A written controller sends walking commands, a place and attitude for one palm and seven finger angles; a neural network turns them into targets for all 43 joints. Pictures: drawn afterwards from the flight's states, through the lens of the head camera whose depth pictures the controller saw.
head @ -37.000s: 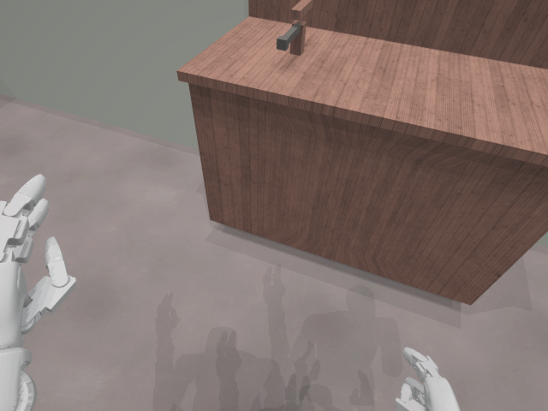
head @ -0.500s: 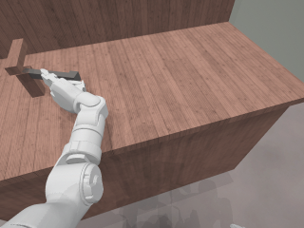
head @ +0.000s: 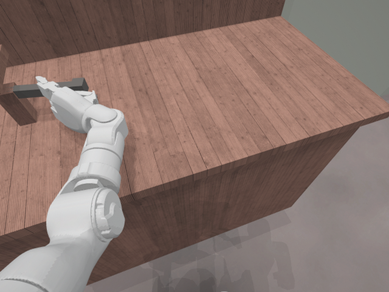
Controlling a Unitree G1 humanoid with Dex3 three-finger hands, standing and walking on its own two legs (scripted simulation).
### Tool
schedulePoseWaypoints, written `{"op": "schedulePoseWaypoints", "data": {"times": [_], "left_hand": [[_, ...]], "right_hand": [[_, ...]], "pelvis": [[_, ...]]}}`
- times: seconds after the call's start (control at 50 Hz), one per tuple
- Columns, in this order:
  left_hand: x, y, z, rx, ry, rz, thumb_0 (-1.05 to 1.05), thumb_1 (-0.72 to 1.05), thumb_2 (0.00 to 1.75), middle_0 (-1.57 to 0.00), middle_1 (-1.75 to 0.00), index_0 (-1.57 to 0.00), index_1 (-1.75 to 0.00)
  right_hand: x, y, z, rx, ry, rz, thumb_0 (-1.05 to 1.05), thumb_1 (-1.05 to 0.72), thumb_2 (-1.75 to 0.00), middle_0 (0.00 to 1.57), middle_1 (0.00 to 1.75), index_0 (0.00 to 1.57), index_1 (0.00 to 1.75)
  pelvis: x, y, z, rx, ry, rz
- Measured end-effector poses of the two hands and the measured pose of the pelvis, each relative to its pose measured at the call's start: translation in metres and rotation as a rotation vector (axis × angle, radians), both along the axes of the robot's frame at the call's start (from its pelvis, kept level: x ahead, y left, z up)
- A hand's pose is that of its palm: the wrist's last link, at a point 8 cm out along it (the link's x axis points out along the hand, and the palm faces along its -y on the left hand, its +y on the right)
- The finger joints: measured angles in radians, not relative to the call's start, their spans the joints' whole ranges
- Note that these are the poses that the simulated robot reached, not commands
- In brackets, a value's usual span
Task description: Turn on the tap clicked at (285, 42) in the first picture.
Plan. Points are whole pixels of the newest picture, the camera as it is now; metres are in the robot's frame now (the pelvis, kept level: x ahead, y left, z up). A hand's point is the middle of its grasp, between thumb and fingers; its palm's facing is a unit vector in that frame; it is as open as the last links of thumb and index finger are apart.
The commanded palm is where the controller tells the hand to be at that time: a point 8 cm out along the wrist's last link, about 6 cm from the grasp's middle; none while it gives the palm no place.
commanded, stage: push the lever round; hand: left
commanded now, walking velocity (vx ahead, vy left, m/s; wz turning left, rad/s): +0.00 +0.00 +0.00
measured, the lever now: (79, 87) +0.52 +0.23 +0.13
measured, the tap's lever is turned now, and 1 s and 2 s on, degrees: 77 86 86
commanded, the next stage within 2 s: lift the hand up off the lever in 0.06 s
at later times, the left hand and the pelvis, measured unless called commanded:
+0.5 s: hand (94, 90) +0.51 +0.19 +0.14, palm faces +0.81 -0.59 -0.09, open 7.8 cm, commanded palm +0.45 +0.21 +0.15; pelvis +0.01 +0.01 +0.00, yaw -1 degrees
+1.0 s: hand (90, 88) +0.49 +0.19 +0.16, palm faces +0.80 -0.59 -0.11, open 7.8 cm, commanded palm +0.44 +0.21 +0.17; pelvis +0.01 +0.01 +0.01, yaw +0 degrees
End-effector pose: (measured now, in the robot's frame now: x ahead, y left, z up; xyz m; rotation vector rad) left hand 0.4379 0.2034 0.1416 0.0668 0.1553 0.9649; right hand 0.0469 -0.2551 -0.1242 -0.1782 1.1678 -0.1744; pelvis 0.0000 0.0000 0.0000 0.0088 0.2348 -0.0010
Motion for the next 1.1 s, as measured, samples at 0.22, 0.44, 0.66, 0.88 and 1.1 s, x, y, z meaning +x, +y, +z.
{"op": "schedulePoseWaypoints", "data": {"times": [0.22, 0.44, 0.66, 0.88, 1.1], "left_hand": [[0.017, 0.000, 0.000, 0.006, 0.005, -0.008, 0.00, 0.96, 0.94, -0.15, -0.15, -0.13, -0.15], [0.017, 0.001, 0.003, -0.027, -0.026, -0.018, 0.02, 0.93, 0.93, -0.15, -0.15, -0.14, -0.15], [0.002, 0.006, 0.015, -0.024, -0.031, -0.014, 0.02, 0.90, 0.91, -0.15, -0.15, -0.15, -0.15], [-0.001, 0.002, 0.022, -0.045, -0.020, -0.020, 0.02, 0.90, 0.90, -0.15, -0.15, -0.15, -0.15], [-0.001, 0.004, 0.026, -0.046, 0.003, -0.004, 0.02, 0.90, 0.90, -0.15, -0.15, -0.15, -0.15]], "right_hand": [[-0.017, 0.003, -0.001, -0.003, 0.047, -0.010, 0.00, -0.90, -0.90, 0.20, 0.30, 0.20, 0.30], [-0.025, 0.013, 0.000, 0.031, 0.065, -0.037, 0.01, -0.90, -0.90, 0.20, 0.30, 0.20, 0.30], [0.009, 0.017, 0.006, 0.031, -0.028, 0.003, 0.01, -0.90, -0.90, 0.20, 0.30, 0.20, 0.30], [0.038, 0.017, 0.011, 0.017, -0.093, 0.045, 0.01, -0.90, -0.90, 0.20, 0.30, 0.20, 0.30], [0.028, 0.013, 0.009, 0.016, -0.067, 0.024, 0.01, -0.90, -0.90, 0.20, 0.30, 0.20, 0.30]], "pelvis": [[0.000, 0.004, -0.002, -0.005, 0.029, -0.001], [0.011, 0.010, 0.002, -0.010, 0.015, -0.020], [0.013, 0.012, 0.006, -0.011, -0.033, -0.012], [0.010, 0.011, 0.007, -0.007, -0.039, -0.004], [0.009, 0.007, 0.008, -0.004, -0.044, -0.005]]}}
